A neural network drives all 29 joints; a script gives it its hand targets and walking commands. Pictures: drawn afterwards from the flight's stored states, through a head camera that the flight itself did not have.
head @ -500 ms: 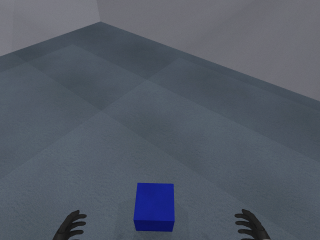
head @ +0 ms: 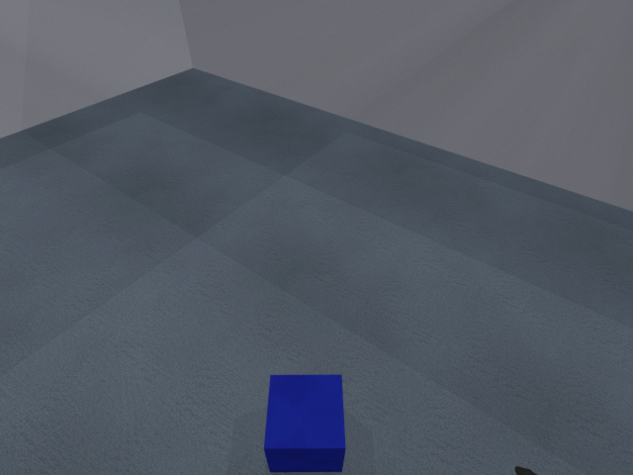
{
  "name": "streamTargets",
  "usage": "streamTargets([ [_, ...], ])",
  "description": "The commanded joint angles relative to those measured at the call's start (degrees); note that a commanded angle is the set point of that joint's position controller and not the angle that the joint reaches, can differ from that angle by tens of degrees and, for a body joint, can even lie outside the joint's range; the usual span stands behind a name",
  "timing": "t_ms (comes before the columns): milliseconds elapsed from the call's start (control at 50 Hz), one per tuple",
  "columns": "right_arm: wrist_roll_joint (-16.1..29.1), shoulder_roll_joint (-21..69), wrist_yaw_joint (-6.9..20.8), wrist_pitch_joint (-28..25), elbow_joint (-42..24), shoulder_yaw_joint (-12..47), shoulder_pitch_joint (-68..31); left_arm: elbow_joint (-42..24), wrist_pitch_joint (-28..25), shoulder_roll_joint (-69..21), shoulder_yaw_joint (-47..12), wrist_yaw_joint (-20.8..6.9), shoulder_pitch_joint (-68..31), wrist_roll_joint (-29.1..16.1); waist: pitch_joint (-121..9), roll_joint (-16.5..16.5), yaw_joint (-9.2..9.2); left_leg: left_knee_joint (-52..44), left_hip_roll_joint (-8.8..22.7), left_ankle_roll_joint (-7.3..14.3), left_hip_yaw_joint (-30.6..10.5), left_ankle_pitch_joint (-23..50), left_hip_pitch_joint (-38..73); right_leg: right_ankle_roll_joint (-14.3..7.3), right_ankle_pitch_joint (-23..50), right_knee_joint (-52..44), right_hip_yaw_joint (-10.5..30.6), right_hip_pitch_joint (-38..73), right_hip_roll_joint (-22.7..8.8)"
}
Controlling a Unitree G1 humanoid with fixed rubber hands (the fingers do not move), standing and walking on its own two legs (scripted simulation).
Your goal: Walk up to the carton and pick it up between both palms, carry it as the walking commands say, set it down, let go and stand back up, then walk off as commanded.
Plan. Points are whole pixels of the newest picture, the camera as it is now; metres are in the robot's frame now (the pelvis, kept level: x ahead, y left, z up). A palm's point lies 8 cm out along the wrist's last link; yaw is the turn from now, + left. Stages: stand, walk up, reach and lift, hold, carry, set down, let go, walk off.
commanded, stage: stand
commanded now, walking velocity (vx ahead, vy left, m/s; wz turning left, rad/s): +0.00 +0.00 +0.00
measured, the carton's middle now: (306, 423) +0.45 +0.03 -0.68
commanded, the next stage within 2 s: walk off in 1.24 s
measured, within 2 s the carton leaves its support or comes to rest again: neither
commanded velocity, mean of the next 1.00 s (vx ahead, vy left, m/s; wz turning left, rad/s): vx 0.00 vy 0.00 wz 0.00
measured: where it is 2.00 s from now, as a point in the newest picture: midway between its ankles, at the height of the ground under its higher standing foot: outside the picture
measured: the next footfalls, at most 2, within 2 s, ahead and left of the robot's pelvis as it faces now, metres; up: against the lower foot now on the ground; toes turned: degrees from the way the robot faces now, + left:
right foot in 1.82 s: -0.01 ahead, -0.21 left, +0.00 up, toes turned -12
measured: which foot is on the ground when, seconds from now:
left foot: down 0.00-1.00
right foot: down 0.00-1.00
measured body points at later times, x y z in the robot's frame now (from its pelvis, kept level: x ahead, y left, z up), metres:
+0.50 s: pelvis -0.02 +0.00 +0.00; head -0.06 +0.00 +0.45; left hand +0.07 +0.30 -0.12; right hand +0.05 -0.31 -0.11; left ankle -0.02 +0.12 -0.74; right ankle -0.02 -0.10 -0.74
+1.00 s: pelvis -0.02 +0.00 +0.01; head -0.05 +0.01 +0.46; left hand +0.06 +0.30 -0.12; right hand +0.04 -0.30 -0.12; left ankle -0.02 +0.12 -0.74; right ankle -0.02 -0.10 -0.74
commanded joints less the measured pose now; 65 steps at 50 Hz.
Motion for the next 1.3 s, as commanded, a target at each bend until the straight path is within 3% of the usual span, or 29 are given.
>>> streamTargets([
  [0, -0.2, -9.6, -1.0, -1.5, -3.3, -2.2, -3.3, -3.2, -1.9, 10.5, 2.4, 0.8, -1.3, -0.1, 3.7, -1.4, 1.59, -4.8, 6.3, 2.5, -6.7, 10.9, -2.8, -0.2, 12.3, -3.5, 8.4, -0.5, -8.8],
  [60, 0.0, -10.2, -0.9, -1.9, -2.0, -1.9, -3.8, -2.4, -2.4, 10.2, 1.8, 0.4, -2.4, -0.9, 1.6, 0.7, 0.87, -4.1, 5.0, 1.8, -5.8, 12.2, -1.0, 0.5, 12.8, -4.1, 8.0, -0.1, -8.3],
  [100, -0.2, -10.5, -0.2, -2.1, -1.4, -2.1, -3.9, -0.8, -2.2, 11.1, 1.6, 0.3, -2.6, -0.2, 5.3, -3.1, 0.54, -5.2, 5.7, 1.0, -5.9, 7.9, -1.8, 0.6, 11.3, -5.8, 8.3, -2.0, -8.2],
  [140, 0.4, -9.9, -0.3, -1.8, -0.7, -1.9, -2.7, -1.0, -1.8, 12.4, 2.0, 0.4, -5.6, 0.4, 3.8, 1.0, -1.54, -4.9, 6.0, 1.4, -5.6, 7.4, -0.9, 0.3, 10.4, -5.6, 9.5, -2.8, -8.3],
  [240, 0.1, -10.9, -0.4, -1.4, 1.9, -2.1, -5.0, 1.6, -2.4, 10.4, 1.1, 0.7, -2.6, -0.1, 3.4, -1.8, 1.62, -6.0, 5.9, 2.1, -6.1, 3.8, -0.7, 0.3, 7.0, -6.9, 8.8, -0.2, -7.9],
  [260, 0.4, -10.2, -0.2, -2.3, 1.1, -2.6, -5.4, 2.1, -2.0, 12.7, 1.3, 0.7, -5.0, 0.2, 7.3, -1.4, -0.69, -7.9, 5.9, 1.5, -6.3, 2.1, -1.8, 0.4, 8.2, -7.4, 9.4, -2.9, -8.1],
  [500, 0.6, -11.6, 0.4, -1.5, 5.3, -2.0, -3.5, 5.7, -1.9, 14.1, 0.8, 0.8, -4.4, -0.8, 5.7, 0.5, -0.4, -8.0, 5.9, 1.4, -6.3, 5.5, 0.7, 0.9, 8.9, -7.2, 8.2, -1.5, -7.3],
  [520, 0.6, -12.2, -0.3, -1.4, 5.7, -2.2, -6.1, 6.4, -1.6, 13.0, 1.1, 0.7, -4.6, -0.9, 4.0, -1.8, 1.41, -8.7, 6.5, 1.9, -6.7, 6.8, 1.9, 0.8, 10.2, -7.2, 7.7, -0.5, -8.0],
  [560, 0.8, -12.6, -0.4, -1.3, 5.6, -2.3, -5.2, 5.9, -1.7, 11.7, 0.7, 0.3, -6.6, -0.5, 6.5, -3.6, -0.31, -8.3, 5.5, 1.6, -5.7, 3.7, 0.2, 0.7, 4.3, -8.0, 8.4, -2.4, -7.6],
  [580, 0.7, -12.9, -0.3, -1.2, 5.1, -2.5, -7.2, 5.6, -1.8, 12.2, 0.8, 0.5, -6.8, -0.5, 5.1, -1.6, 0.97, -8.0, 6.1, 1.9, -5.6, 1.2, 0.9, 1.0, 2.9, -10.2, 9.4, -2.9, -7.8],
  [600, 0.6, -11.6, -0.2, -1.2, 6.4, -1.9, -3.5, 7.0, -1.8, 13.2, 0.9, 0.5, -7.3, -0.6, 5.0, 0.8, -1.01, -8.3, 6.0, 1.5, -5.3, 0.4, 1.3, 1.1, 2.5, -9.4, 10.0, -2.2, -7.9],
  [700, 0.3, -12.2, -0.1, -0.7, 7.0, -2.0, -4.6, 7.7, -1.3, 11.3, -0.2, 0.1, -4.1, -0.9, 7.9, -2.2, 0.05, -9.3, 5.4, 1.2, -5.8, -0.7, 0.2, 0.9, 1.0, -10.4, 8.6, -3.3, -7.4],
  [720, 0.8, -10.2, 0.0, -1.0, 7.3, -1.5, -3.6, 7.6, -1.8, 13.8, 0.6, 0.6, -5.4, -0.3, 7.6, 0.6, -0.84, -8.1, 5.2, 1.4, -5.2, 1.5, 0.8, 0.6, -1.0, -11.2, 10.5, -3.6, -9.0],
  [780, 0.7, -9.4, -0.2, -1.2, 8.2, -1.1, -4.5, 6.7, -2.2, 13.0, 0.3, 0.6, -6.9, -1.0, 4.1, -3.0, 0.4, -8.7, 6.5, 2.3, -6.5, 7.1, 0.9, 0.4, 6.4, -8.9, 9.2, 1.0, -8.2],
  [800, 0.5, -12.2, -0.6, -1.4, 6.6, -2.1, -7.9, 7.0, -2.3, 12.0, 0.1, 0.5, -5.1, -0.9, 4.6, 1.3, 0.52, -7.2, 6.1, 2.0, -5.5, 8.1, 2.3, 0.7, 10.2, -9.7, 9.5, -0.8, -8.4],
  [840, 1.3, -11.5, -0.8, -1.5, 8.2, -1.5, -4.0, 7.1, -2.3, 11.9, 0.1, 0.5, -5.3, -0.5, 3.7, -2.6, -0.35, -6.7, 6.4, 2.1, -5.6, 10.3, 2.9, 0.8, 15.0, -8.2, 8.2, 1.5, -8.3],
  [880, 1.3, -11.0, -0.5, -1.0, 8.1, -1.1, -4.8, 7.1, -2.0, 12.1, -0.2, 1.0, -7.6, -1.0, 4.6, 0.2, -1.64, -7.1, 6.7, 2.0, -6.2, 11.4, 4.3, 0.4, 16.1, -8.3, 9.1, -0.8, -8.7],
  [900, 1.3, -10.5, -0.4, -1.0, 8.0, -1.1, -2.1, 6.9, -1.9, 13.0, 0.2, 1.0, -7.5, -1.0, 3.8, -2.5, -1.64, -8.1, 6.3, 1.5, -5.2, 9.0, 2.8, 1.2, 13.9, -7.9, 8.4, 0.6, -8.4],
  [920, 0.9, -12.9, -0.5, -1.0, 8.4, -1.7, -3.7, 7.9, -2.0, 12.9, 0.2, 1.0, -4.1, -1.5, 3.3, -1.1, 0.65, -7.6, 6.9, 2.6, -6.2, 9.2, 2.5, 0.5, 12.5, -8.7, 8.7, 1.6, -8.6],
  [960, 0.6, -10.8, -0.3, -0.8, 8.0, -1.5, -5.7, 8.9, -1.8, 13.7, 0.4, 1.3, -4.5, -0.8, 3.8, 1.4, 0.49, -7.7, 6.6, 2.0, -5.3, 7.9, 2.4, 0.7, 10.7, -9.2, 8.3, 1.8, -8.8],
  [1000, 1.0, -12.8, -0.5, -1.2, 7.9, -1.7, -4.4, 9.0, -1.9, 11.3, -0.2, 0.7, -5.3, -1.1, 5.7, 0.9, 0.28, -9.2, 6.4, 2.0, -6.2, 5.3, -0.5, 1.4, 9.2, -8.8, 8.2, 2.6, -8.6],
  [1020, 0.9, -12.8, -0.4, -0.8, 8.2, -1.7, -5.9, 9.5, -1.7, 12.9, -0.3, 0.7, -4.6, -1.0, 6.6, -4.2, 1.1, -9.6, 6.9, 2.2, -6.4, 5.2, 0.6, 1.1, 9.1, -8.9, 7.6, 1.9, -9.0],
  [1100, 1.0, -11.4, -0.4, -1.1, 8.1, -1.0, -5.4, 8.6, -1.9, 13.6, 0.2, 1.1, -7.2, -0.6, 2.4, 1.1, -0.35, -9.4, 6.4, 2.2, -5.8, 6.4, 3.6, 0.6, 10.5, -9.1, 8.2, 2.4, -9.2],
  [1160, 1.1, -10.4, -0.3, -0.7, 8.1, -1.0, -5.8, 8.5, -1.7, 14.3, -0.4, 0.9, -8.5, -0.8, 5.5, -2.0, -0.77, -9.7, 7.4, 2.3, -6.9, 8.8, 2.1, 0.8, 7.6, -8.1, 7.0, 0.3, -8.4],
  [1200, 0.7, -12.0, -0.4, -0.4, 8.9, -1.4, -6.1, 9.6, -1.9, 14.3, -0.1, 1.1, -7.2, -0.7, 6.6, 0.8, 0.87, -9.2, 6.3, 2.3, -6.0, 5.8, 1.2, 1.5, 5.7, -10.6, 7.9, 0.3, -8.8],
  [1220, 0.5, -12.3, -0.3, -1.2, 7.7, -2.0, -6.0, 9.9, -1.4, 13.9, 0.3, 1.2, -6.7, -0.4, 6.4, 2.2, -0.73, -10.0, 6.3, 2.0, -5.9, 4.3, 0.5, 0.7, 6.3, -10.5, 8.1, 0.6, -8.5],
  [1240, 0.9, -11.0, 0.0, -1.0, 8.3, -1.4, -5.1, 8.9, -1.3, 15.7, 0.4, 1.1, -8.4, -1.0, 7.6, -1.5, -0.75, -9.6, 7.2, 1.5, -6.7, 5.4, 0.4, 0.5, 5.5, -9.6, 7.3, -1.0, -8.6],
  [1260, 0.9, -12.3, -0.1, -1.0, 8.8, -1.2, -5.3, 9.7, -1.3, 12.9, 0.0, 0.8, -7.6, -0.5, 5.0, -0.5, 0.64, -9.9, 6.8, 2.2, -6.5, 5.4, 0.3, 0.4, 5.7, -9.3, 7.9, 2.4, -8.3],
  [1280, 1.0, -14.2, -0.3, -1.1, 9.0, -2.1, -5.9, 9.0, -1.0, 12.0, -0.5, 0.5, -7.8, -0.9, 3.9, 3.1, -0.98, -9.7, 6.6, 2.0, -6.5, 4.3, 1.7, 1.1, 7.2, -9.2, 7.2, -0.3, -7.9],
])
